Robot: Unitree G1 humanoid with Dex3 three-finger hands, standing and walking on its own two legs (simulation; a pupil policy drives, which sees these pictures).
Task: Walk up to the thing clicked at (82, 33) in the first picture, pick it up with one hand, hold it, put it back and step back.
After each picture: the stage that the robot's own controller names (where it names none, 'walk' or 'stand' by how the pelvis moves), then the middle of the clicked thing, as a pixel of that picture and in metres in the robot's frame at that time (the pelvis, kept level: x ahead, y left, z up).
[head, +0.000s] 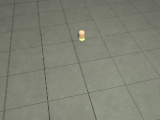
stand; (81, 35) +1.52 -0.04 -0.72
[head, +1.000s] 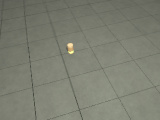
walk; (70, 48) +1.40 +0.18 -0.71
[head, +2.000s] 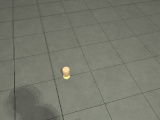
walk; (66, 73) +0.93 +0.17 -0.71
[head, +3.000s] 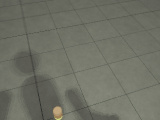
walk; (57, 113) +0.53 +0.17 -0.69
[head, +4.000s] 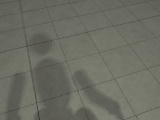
stand; out of the picture +0.32 +0.18 -0.70
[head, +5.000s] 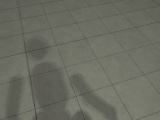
stand; out of the picture +0.32 +0.18 -0.73
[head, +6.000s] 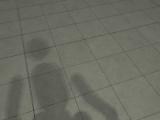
stand; out of the picture +0.31 +0.19 -0.73
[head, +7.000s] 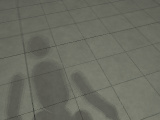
stand; out of the picture +0.30 +0.19 -0.73
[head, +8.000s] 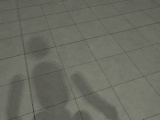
stand; out of the picture +0.30 +0.19 -0.73
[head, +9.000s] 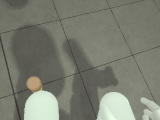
go down; (35, 85) +0.38 +0.21 -0.40
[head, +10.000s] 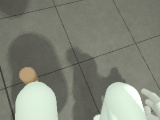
go down; (29, 77) +0.38 +0.23 -0.31
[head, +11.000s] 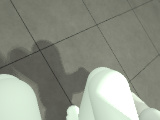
close in; out of the picture +0.35 +0.27 -0.22
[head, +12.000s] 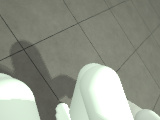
close; out of the picture +0.36 +0.27 -0.21
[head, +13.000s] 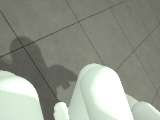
lift; out of the picture +0.34 +0.26 -0.22
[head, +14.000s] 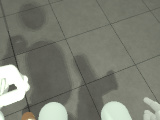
lift; out of the picture +0.25 +0.29 -0.42
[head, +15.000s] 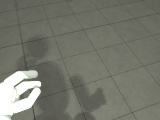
go down; out of the picture +0.14 +0.32 -0.69
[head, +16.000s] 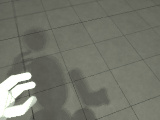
stand; out of the picture +0.12 +0.37 -0.68
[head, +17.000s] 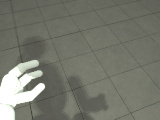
stand; out of the picture +0.09 +0.42 -0.70
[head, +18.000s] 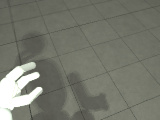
stand; out of the picture +0.08 +0.46 -0.69
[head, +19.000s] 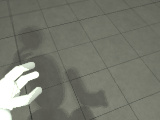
stand; out of the picture +0.08 +0.49 -0.68
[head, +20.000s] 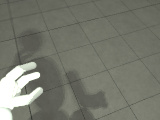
stand; out of the picture +0.07 +0.51 -0.68
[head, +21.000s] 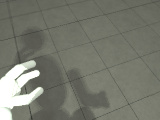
stand; out of the picture +0.06 +0.54 -0.68
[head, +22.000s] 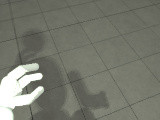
stand; out of the picture +0.06 +0.55 -0.68
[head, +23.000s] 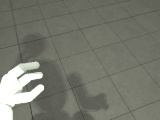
stand; out of the picture +0.04 +0.56 -0.70
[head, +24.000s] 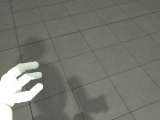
stand; out of the picture +0.04 +0.57 -0.70
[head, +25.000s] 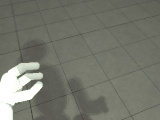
stand; out of the picture +0.03 +0.58 -0.71
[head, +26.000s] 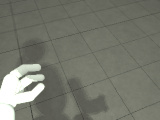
close; out of the picture +0.04 +0.58 -0.71
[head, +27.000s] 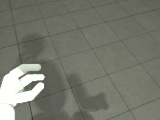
close; out of the picture +0.04 +0.58 -0.70
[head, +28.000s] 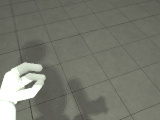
hold; out of the picture +0.04 +0.58 -0.71
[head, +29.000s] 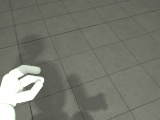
close; out of the picture +0.04 +0.58 -0.70
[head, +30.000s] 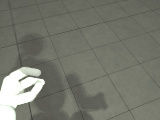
close; out of the picture +0.04 +0.58 -0.70
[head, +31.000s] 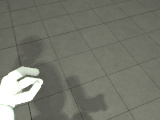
close; out of the picture +0.04 +0.59 -0.70
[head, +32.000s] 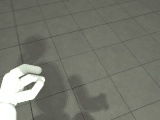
close; out of the picture +0.04 +0.59 -0.70
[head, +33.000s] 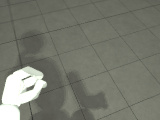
close; out of the picture +0.04 +0.59 -0.69
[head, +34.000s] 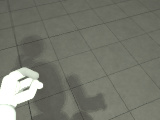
close; out of the picture +0.03 +0.59 -0.70
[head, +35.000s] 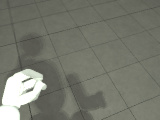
hold; out of the picture +0.04 +0.59 -0.70
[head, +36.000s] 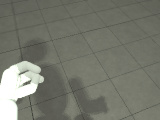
hold; out of the picture +0.03 +0.59 -0.70
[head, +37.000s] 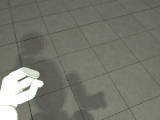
close; out of the picture +0.04 +0.59 -0.70
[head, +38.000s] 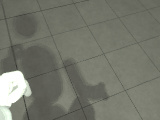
crouch; out of the picture +0.05 +0.60 -0.64
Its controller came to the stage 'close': yes
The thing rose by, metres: 0.23
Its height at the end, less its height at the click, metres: -0.02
